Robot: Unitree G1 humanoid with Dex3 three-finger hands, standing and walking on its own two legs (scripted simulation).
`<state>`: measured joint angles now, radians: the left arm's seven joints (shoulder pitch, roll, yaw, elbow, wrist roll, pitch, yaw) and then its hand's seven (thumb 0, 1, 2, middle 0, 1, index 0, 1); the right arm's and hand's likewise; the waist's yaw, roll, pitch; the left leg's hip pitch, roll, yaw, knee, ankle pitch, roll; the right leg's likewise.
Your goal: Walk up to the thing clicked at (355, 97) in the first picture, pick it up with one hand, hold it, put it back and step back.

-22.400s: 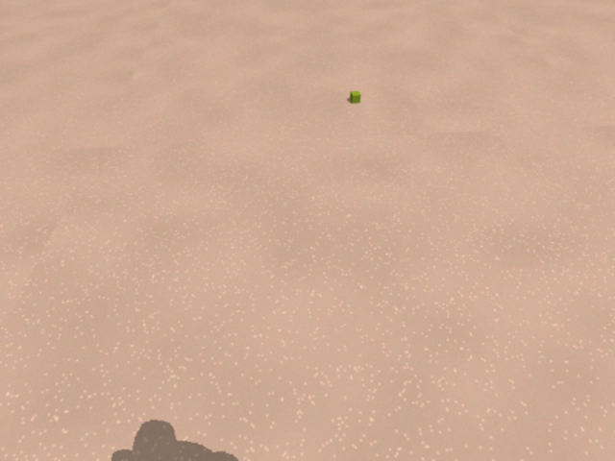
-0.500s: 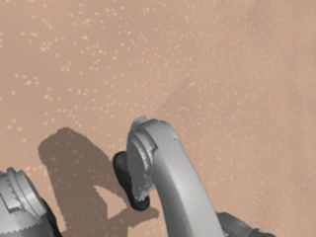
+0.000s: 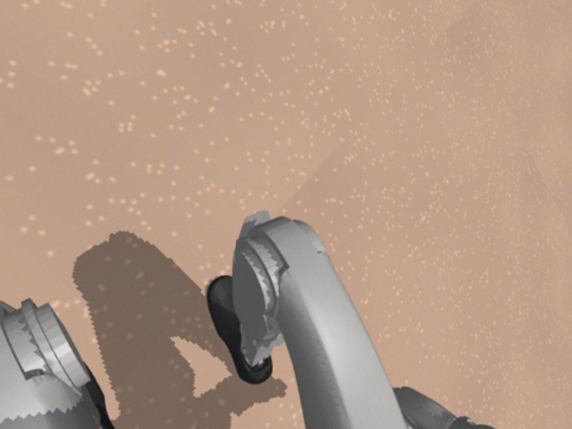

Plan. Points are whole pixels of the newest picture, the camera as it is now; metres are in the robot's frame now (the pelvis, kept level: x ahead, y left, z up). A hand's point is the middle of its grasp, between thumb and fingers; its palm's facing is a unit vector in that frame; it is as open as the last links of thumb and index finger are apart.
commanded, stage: close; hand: left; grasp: from above
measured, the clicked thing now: out of the picture +0.39 +0.42 -0.29
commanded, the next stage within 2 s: none
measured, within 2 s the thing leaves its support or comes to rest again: neither
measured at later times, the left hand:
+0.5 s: hand out of the picture +0.37 +0.40 -0.27, palm faces +0.07 -0.46 -0.89, open 9.3 cm
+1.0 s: hand out of the picture +0.37 +0.40 -0.27, palm faces +0.05 -0.47 -0.88, open 9.8 cm
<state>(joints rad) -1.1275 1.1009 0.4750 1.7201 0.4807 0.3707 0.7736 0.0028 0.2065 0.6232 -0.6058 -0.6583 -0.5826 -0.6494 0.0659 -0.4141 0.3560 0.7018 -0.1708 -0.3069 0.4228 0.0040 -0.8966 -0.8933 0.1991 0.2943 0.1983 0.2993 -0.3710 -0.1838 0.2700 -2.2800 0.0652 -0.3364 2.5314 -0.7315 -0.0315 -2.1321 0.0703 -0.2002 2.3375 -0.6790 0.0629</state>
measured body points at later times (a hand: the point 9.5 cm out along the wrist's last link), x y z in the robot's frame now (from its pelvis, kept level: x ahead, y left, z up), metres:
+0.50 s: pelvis +0.00 +0.00 +0.00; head +0.29 +0.14 +0.31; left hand +0.37 +0.42 -0.22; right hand +0.05 -0.25 -0.04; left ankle +0.06 +0.14 -0.28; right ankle +0.12 -0.12 -0.28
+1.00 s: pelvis +0.00 +0.00 +0.00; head +0.29 +0.14 +0.31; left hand +0.37 +0.42 -0.22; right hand +0.05 -0.25 -0.04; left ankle +0.06 +0.14 -0.28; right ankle +0.12 -0.12 -0.28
